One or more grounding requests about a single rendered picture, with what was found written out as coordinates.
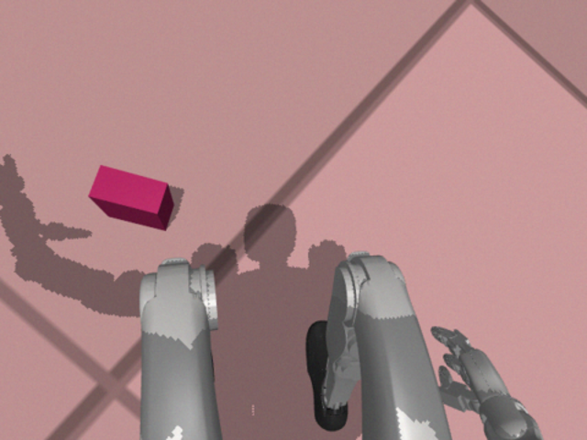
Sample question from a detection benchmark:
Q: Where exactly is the right robot hand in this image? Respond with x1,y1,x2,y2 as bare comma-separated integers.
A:
431,326,511,414

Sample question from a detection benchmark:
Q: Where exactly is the carton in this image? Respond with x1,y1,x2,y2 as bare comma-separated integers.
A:
88,165,174,231

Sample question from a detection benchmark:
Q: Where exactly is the right robot foot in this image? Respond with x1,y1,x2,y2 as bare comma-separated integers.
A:
306,321,348,432

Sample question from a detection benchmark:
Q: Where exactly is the right robot arm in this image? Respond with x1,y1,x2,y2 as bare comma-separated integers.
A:
479,396,544,440

